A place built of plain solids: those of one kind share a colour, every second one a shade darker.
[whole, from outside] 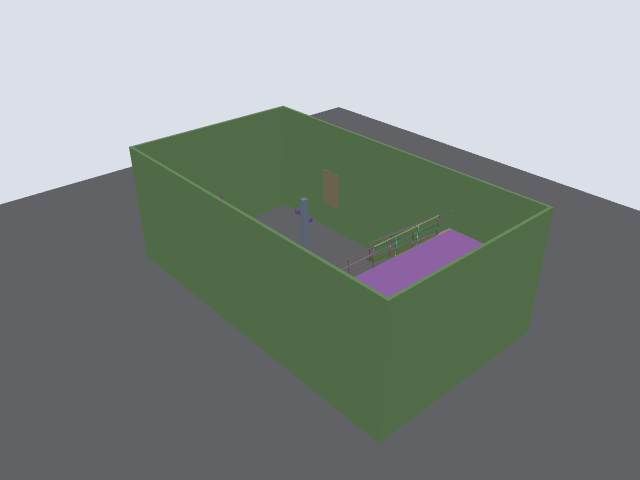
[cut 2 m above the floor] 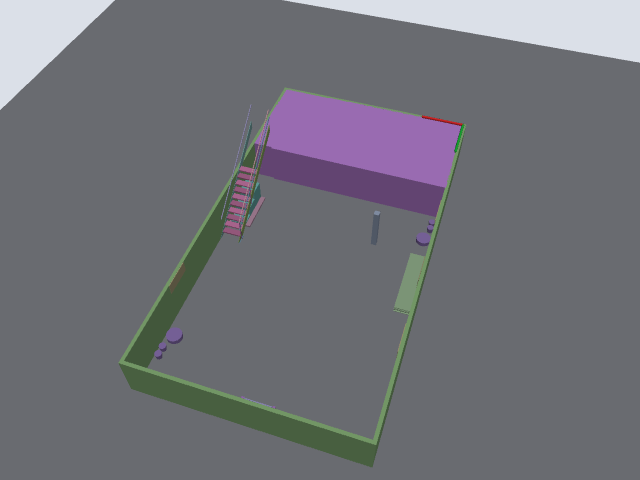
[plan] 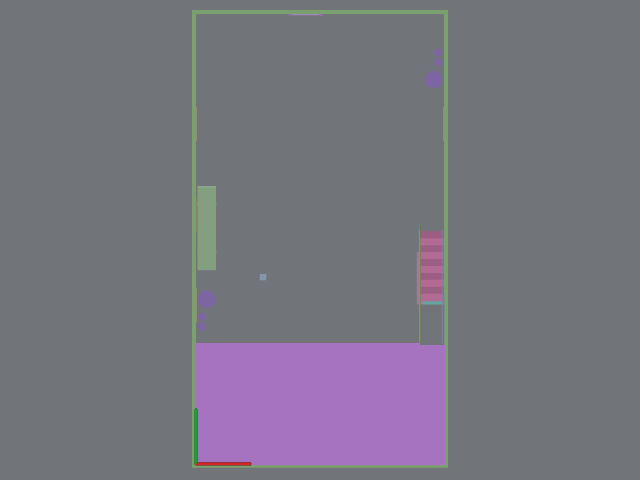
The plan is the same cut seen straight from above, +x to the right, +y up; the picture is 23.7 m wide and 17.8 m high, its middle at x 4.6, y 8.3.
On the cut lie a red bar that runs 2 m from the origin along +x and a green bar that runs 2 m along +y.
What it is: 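A pumping station 9.2 x 16.7 m, 6.2 m high; the engine floor; at the rear the gallery 4.4 m deep at 3.36 m over closed stores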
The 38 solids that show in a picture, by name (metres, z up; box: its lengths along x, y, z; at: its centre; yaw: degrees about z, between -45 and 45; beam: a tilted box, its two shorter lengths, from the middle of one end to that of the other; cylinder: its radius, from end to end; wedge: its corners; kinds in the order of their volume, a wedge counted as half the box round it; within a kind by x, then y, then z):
{
 "loft_1": {"box": [8.36, 0.09, 3.41], "at": [4.13, 4.44, 1.66]},
 "loft_2": {"box": [9.3, 4.46, 3.41], "at": [4.6, 2.18, 1.66]},
 "wall_1": {"box": [0.15, 16.98, 6.22], "at": [-0.07, 8.34, 3.06]},
 "wall_2": {"box": [9.5, 0.15, 6.22], "at": [4.6, -0.07, 3.06]},
 "wall_3": {"box": [9.5, 0.15, 6.22], "at": [4.6, 16.75, 3.06]},
 "wall_4": {"box": [0.15, 16.98, 6.22], "at": [9.28, 8.34, 3.06]},
 "under_1": {"box": [0.71, 0.69, 1.06], "at": [8.76, 6.26, 0.48]},
 "under_2": {"box": [0.71, 0.62, 0.65], "at": [8.76, 6.92, 0.27]},
 "post_1": {"box": [0.24, 0.24, 6.22], "at": [2.48, 6.92, 3.06]},
 "under_plinth_1": {"box": [1.15, 1.93, 0.14], "at": [8.76, 6.88, 0.02]},
 "stair_wallrail_left_1": {"wedge": [[9.12, 4.45, 4.31], [9.12, 4.47, 4.34], [9.12, 8.66, 1.07], [9.12, 8.68, 1.1], [9.15, 4.45, 4.31], [9.15, 4.47, 4.34], [9.15, 8.66, 1.07], [9.15, 8.68, 1.1]]},
 "stair_handrail_right_1": {"wedge": [[8.27, 4.5, 4.27], [8.27, 4.52, 4.3], [8.27, 8.64, 1.09], [8.27, 8.66, 1.12], [8.31, 4.5, 4.27], [8.31, 4.52, 4.3], [8.31, 8.64, 1.09], [8.31, 8.66, 1.12]]},
 "stair_kneerail_right_1": {"wedge": [[8.27, 4.5, 3.85], [8.27, 4.52, 3.88], [8.27, 8.64, 0.67], [8.27, 8.66, 0.69], [8.31, 4.5, 3.85], [8.31, 4.52, 3.88], [8.31, 8.64, 0.67], [8.31, 8.66, 0.69]]},
 "stair_string_left_1": {"wedge": [[9.19, 4.49, 3.03], [9.19, 4.49, 3.41], [9.19, 8.43, 0.0], [9.19, 8.43, 0.38], [9.22, 4.49, 3.03], [9.22, 4.49, 3.41], [9.22, 8.43, 0.0], [9.22, 8.43, 0.38]]},
 "stair_string_right_1": {"wedge": [[8.31, 4.49, 3.03], [8.31, 4.49, 3.41], [8.31, 8.43, 0.0], [8.31, 8.43, 0.38], [8.34, 4.49, 3.03], [8.34, 4.49, 3.41], [8.34, 8.43, 0.0], [8.34, 8.43, 0.38]]},
 "hose_1": {"cylinder": 0.15, "from": [0.22, 5.09, 0.21], "to": [0.22, 5.09, 0.28]},
 "hose_2": {"cylinder": 0.15, "from": [0.22, 5.45, 0.21], "to": [0.22, 5.45, 0.28]},
 "hose_3": {"cylinder": 0.33, "from": [0.39, 6.1, 0.0], "to": [0.39, 6.1, 0.2]},
 "hose_4": {"cylinder": 0.33, "from": [8.81, 14.24, 0.0], "to": [8.81, 14.24, 0.2]},
 "hose_5": {"cylinder": 0.15, "from": [8.98, 14.89, 0.21], "to": [8.98, 14.89, 0.28]},
 "hose_6": {"cylinder": 0.15, "from": [8.98, 15.26, 0.21], "to": [8.98, 15.26, 0.28]},
 "stair_tread_1": {"wedge": [[8.33, 6.8, 1.32], [8.33, 6.8, 1.39], [8.34, 7.08, 1.32], [8.34, 7.08, 1.39], [9.19, 6.8, 1.32], [9.19, 6.8, 1.39], [9.19, 7.08, 1.32], [9.19, 7.08, 1.39]]},
 "stair_tread_2": {"wedge": [[8.34, 6.03, 1.91], [8.34, 6.03, 1.98], [8.34, 6.31, 1.91], [8.34, 6.31, 1.98], [9.19, 6.03, 1.91], [9.19, 6.03, 1.98], [9.19, 6.31, 1.91], [9.19, 6.31, 1.98]]},
 "stair_tread_3": {"wedge": [[8.34, 6.28, 1.71], [8.34, 6.28, 1.78], [8.34, 6.57, 1.71], [8.34, 6.57, 1.78], [9.19, 6.29, 1.72], [9.19, 6.29, 1.78], [9.19, 6.57, 1.72], [9.19, 6.57, 1.78]]},
 "stair_tread_4": {"wedge": [[8.34, 6.54, 1.52], [8.34, 6.54, 1.58], [8.34, 6.83, 1.52], [8.34, 6.83, 1.58], [9.19, 6.54, 1.52], [9.19, 6.54, 1.59], [9.19, 6.83, 1.52], [9.19, 6.83, 1.58]]},
 "stair_tread_5": {"wedge": [[8.34, 7.06, 1.12], [8.34, 7.06, 1.19], [8.34, 7.34, 1.12], [8.34, 7.34, 1.19], [9.19, 7.06, 1.12], [9.19, 7.06, 1.19], [9.19, 7.34, 1.12], [9.19, 7.34, 1.19]]},
 "stair_tread_6": {"wedge": [[8.34, 7.31, 0.93], [8.34, 7.31, 0.99], [8.34, 7.59, 0.93], [8.34, 7.6, 0.99], [9.19, 7.31, 0.93], [9.19, 7.31, 1.0], [9.19, 7.6, 0.93], [9.19, 7.6, 0.99]]},
 "stair_tread_7": {"wedge": [[8.34, 7.57, 0.73], [8.34, 7.57, 0.79], [8.34, 7.85, 0.73], [8.34, 7.85, 0.79], [9.19, 7.57, 0.73], [9.19, 7.57, 0.79], [9.19, 7.85, 0.73], [9.19, 7.85, 0.79]]},
 "stair_tread_8": {"wedge": [[8.34, 7.83, 0.53], [8.34, 7.83, 0.59], [8.34, 8.11, 0.53], [8.34, 8.11, 0.59], [9.19, 7.83, 0.53], [9.19, 7.83, 0.6], [9.19, 8.11, 0.53], [9.19, 8.11, 0.59]]},
 "stair_tread_9": {"wedge": [[8.34, 8.08, 0.33], [8.34, 8.08, 0.39], [8.34, 8.36, 0.33], [8.34, 8.36, 0.39], [9.19, 8.08, 0.33], [9.19, 8.08, 0.4], [9.19, 8.37, 0.33], [9.19, 8.37, 0.4]]},
 "stair_tread_10": {"wedge": [[8.34, 8.34, 0.13], [8.34, 8.34, 0.2], [8.34, 8.62, 0.14], [8.34, 8.62, 0.2], [9.19, 8.34, 0.14], [9.19, 8.34, 0.2], [9.19, 8.62, 0.14], [9.19, 8.62, 0.2]]},
 "planks_1": {"box": [0.68, 3.03, 0.038], "at": [0.4, 8.75, 0.29]},
 "winf_1": {"box": [0.028, 1.26, 2.03], "at": [9.19, 12.6, 2.5]},
 "e0b_kneerail_1": {"box": [4.14, 0.036, 0.036], "at": [6.22, 4.51, 3.67]},
 "e0b_kneerail_2": {"box": [4.14, 0.036, 0.036], "at": [6.22, 4.51, 4.0]},
 "e0b_handrail_1": {"box": [4.14, 0.036, 0.036], "at": [6.22, 4.51, 4.33]},
 "e0a_handrail_1": {"box": [4.14, 0.036, 0.036], "at": [2.07, 4.51, 4.33]},
 "e0a_kneerail_1": {"box": [4.14, 0.036, 0.036], "at": [2.07, 4.51, 4.0]}
}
